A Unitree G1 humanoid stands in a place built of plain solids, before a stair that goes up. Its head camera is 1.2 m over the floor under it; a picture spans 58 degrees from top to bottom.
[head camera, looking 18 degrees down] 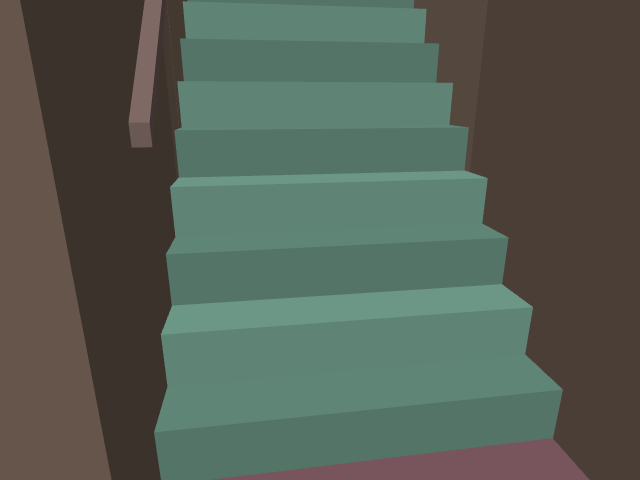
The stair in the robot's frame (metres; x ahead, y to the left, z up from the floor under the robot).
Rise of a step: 0.21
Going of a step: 0.23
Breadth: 1.40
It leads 9 degrees to the left of straight ahead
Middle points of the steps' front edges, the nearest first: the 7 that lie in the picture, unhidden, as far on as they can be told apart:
1.20 -0.18 0.22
1.42 -0.14 0.43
1.65 -0.11 0.64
1.87 -0.07 0.86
2.09 -0.04 1.07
2.32 -0.01 1.28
2.54 0.03 1.50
